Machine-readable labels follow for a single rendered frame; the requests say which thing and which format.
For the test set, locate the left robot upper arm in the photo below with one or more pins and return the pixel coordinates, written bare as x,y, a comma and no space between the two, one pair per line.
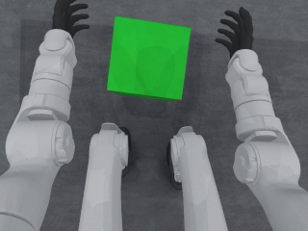
36,151

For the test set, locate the right robot upper arm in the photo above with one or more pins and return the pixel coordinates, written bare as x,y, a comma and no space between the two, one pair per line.
271,170

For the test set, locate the robot left foot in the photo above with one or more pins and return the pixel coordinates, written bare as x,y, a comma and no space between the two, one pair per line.
126,133

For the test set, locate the right robot forearm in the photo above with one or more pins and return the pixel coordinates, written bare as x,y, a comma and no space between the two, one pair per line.
256,120

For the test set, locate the robot foot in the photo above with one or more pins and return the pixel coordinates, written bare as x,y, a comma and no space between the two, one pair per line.
126,133
178,184

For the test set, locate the robot right hand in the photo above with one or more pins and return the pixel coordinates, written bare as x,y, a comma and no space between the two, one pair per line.
242,39

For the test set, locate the carton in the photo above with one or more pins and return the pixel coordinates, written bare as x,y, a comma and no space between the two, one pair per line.
148,59

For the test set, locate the robot left hand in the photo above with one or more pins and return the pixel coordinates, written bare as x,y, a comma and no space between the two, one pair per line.
63,18

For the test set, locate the left robot forearm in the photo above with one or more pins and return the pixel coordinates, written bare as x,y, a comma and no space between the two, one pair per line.
50,87

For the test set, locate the robot right foot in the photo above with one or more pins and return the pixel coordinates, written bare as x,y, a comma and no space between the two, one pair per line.
178,184

